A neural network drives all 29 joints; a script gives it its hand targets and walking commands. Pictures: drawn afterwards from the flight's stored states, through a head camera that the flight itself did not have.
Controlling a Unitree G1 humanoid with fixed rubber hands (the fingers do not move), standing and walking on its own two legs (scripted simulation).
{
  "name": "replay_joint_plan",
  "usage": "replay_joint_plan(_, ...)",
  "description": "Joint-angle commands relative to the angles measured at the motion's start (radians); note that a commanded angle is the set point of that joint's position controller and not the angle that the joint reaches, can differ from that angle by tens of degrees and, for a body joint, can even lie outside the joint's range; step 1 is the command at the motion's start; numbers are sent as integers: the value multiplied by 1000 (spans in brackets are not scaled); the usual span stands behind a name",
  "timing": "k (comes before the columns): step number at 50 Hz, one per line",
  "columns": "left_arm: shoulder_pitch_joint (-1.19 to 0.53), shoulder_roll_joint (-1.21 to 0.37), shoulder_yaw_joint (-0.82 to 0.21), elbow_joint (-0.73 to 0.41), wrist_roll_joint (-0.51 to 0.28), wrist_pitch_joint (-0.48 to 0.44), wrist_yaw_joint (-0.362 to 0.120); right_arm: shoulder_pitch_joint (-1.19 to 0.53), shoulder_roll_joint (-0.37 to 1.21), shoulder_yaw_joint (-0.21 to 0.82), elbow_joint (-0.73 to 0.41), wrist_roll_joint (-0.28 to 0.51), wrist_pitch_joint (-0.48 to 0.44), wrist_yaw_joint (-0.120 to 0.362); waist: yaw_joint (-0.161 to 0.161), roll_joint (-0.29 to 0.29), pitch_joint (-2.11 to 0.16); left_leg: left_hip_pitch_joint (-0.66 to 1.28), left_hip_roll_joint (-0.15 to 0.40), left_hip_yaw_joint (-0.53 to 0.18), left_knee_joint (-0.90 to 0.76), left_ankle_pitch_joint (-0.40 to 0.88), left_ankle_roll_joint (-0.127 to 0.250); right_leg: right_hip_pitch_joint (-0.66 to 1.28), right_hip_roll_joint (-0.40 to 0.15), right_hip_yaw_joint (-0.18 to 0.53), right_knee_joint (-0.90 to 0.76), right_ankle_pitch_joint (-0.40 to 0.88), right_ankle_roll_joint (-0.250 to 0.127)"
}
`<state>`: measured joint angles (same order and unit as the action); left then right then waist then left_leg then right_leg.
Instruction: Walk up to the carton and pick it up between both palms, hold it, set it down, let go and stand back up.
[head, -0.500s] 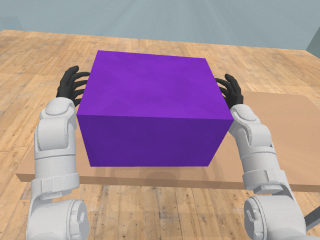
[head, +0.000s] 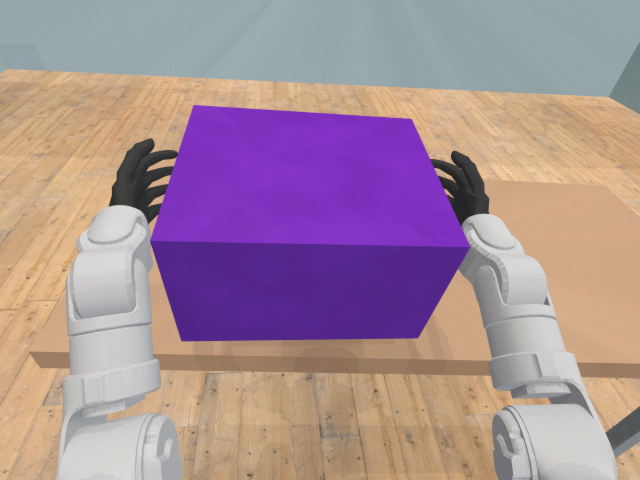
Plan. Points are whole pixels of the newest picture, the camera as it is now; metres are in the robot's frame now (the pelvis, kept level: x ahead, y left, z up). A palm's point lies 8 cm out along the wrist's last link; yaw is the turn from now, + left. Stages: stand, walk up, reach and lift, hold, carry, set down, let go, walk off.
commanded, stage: hold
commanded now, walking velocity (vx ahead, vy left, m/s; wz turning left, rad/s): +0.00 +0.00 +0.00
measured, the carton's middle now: (305, 221) +0.39 +0.00 +0.17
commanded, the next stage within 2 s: none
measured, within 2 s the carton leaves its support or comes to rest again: neither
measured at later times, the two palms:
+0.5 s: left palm (127, 203) +0.37 +0.21 +0.21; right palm (456, 206) +0.37 -0.18 +0.21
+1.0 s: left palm (127, 209) +0.35 +0.20 +0.21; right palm (461, 214) +0.36 -0.19 +0.21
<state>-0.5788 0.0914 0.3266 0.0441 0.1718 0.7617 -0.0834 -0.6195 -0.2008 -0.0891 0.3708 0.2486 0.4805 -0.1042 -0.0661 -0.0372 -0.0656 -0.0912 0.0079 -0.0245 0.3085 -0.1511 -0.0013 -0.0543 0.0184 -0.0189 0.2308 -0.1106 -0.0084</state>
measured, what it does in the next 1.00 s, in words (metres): stands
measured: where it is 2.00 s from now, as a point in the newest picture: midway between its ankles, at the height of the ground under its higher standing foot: outside the picture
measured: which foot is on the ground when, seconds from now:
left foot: down 0.00-1.00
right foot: down 0.00-1.00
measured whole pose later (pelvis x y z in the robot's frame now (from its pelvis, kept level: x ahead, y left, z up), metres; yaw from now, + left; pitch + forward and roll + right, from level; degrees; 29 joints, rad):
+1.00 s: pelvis +0.00 +0.00 +0.00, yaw +1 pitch -3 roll -1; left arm -0.62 0.10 0.34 0.11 0.17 0.74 -0.09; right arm -0.64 -0.18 -0.11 0.41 0.21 0.47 -0.09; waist -0.06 -0.04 -0.08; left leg -0.10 0.00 -0.03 0.30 -0.14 0.00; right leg -0.07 0.02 -0.02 0.24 -0.11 -0.01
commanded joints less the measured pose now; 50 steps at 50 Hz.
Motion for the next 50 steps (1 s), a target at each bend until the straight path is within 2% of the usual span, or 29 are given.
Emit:
replay_joint_plan(1, -619, -418, -405, -29, -152, -67, -139, -772, 508, 326, -254, 50, -60, 154, 10, 31, -304, -13, -48, 39, -67, 30, 7, 116, 14, -1, -9, 14, 7)
replay_joint_plan(4, -657, -421, -387, 28, -146, -75, -141, -810, 517, 303, -197, 24, -66, 166, 13, 17, -289, -31, -46, 42, -78, -13, 14, 97, 11, -1, -9, -32, 5)
replay_joint_plan(6, -670, -433, -388, 41, -140, -81, -143, -817, 524, 300, -178, 22, -74, 171, 11, 33, -294, -35, -45, 40, -80, -5, 13, 110, 10, 2, -7, -23, 2)
replay_joint_plan(14, -659, -458, -420, 22, -162, -93, -136, -822, 505, 306, -184, 50, -96, 161, -18, 64, -365, 60, -46, 27, -29, 158, -22, 119, 29, -16, 0, 78, -3)
replay_joint_plan(18, -625, -458, -429, -26, -153, -84, -138, -788, 492, 321, -207, 72, -94, 158, -19, 71, -353, 71, -46, 27, -19, 232, -33, 137, 34, -13, 3, 139, -2)
replay_joint_plan(20, -591, -456, -432, -54, -150, -79, -136, -769, 483, 347, -239, 93, -91, 154, -15, 64, -360, 99, -48, 21, -1, 312, -38, 149, 40, -14, 12, 207, 1)
replay_joint_plan(23, -561, -450, -450, -127, -153, -69, -131, -730, 463, 370, -271, 131, -85, 148, -16, 88, -369, 147, -44, 16, 31, 426, -56, 156, 51, -21, 20, 273, -3)
replay_joint_plan(25, -557, -451, -459, -155, -159, -63, -127, -730, 458, 377, -313, 138, -82, 147, -18, 84, -371, 147, -45, 11, 34, 443, -58, 148, 54, -22, 17, 273, -5)
replay_joint_plan(29, -540, -441, -454, -175, -156, -51, -123, -719, 450, 369, -328, 133, -72, 154, -3, 73, -335, 129, -42, 17, 22, 395, -52, 129, 53, -21, 9, 222, -10)
replay_joint_plan(33, -525, -431, -454, -184, -151, -49, -123, -713, 456, 378, -364, 128, -70, 151, 0, 72, -350, 114, -46, 24, 17, 371, -44, 139, 44, -14, 14, 243, -2)
replay_joint_plan(35, -539, -428, -458, -197, -167, -52, -123, -727, 464, 383, -384, 127, -71, 148, -2, 45, -378, 114, -47, 21, 18, 356, -36, 149, 44, -12, 16, 250, 0)
replay_joint_plan(36, -536, -425, -459, -184, -168, -53, -123, -726, 466, 382, -390, 127, -71, 146, 2, 49, -373, 106, -48, 22, 15, 343, -34, 149, 42, -11, 17, 250, 1)
replay_joint_plan(40, -542, -407, -418, -110, -148, -54, -136, -724, 488, 367, -323, 88, -59, 145, 12, 13, -313, 44, -51, 36, -24, 196, -9, 137, 30, -7, 5, 166, 13)
replay_joint_plan(42, -570, -411, -416, -102, -151, -62, -141, -733, 492, 355, -300, 69, -61, 149, 7, 19, -326, 24, -47, 35, -38, 149, -1, 143, 23, -1, 5, 129, 11)
replay_joint_plan(46, -632, -425, -416, -58, -165, -81, -139, -793, 526, 345, -294, 59, -73, 149, 8, 10, -353, 8, -54, 36, -46, 101, 6, 137, 16, 2, 4, 101, 17)
replay_joint_plan(50, -639, -435, -419, -30, -161, -93, -140, -807, 530, 343, -275, 53, -83, 150, 3, 35, -368, 14, -55, 35, -43, 110, 3, 141, 16, 1, 5, 98, 15)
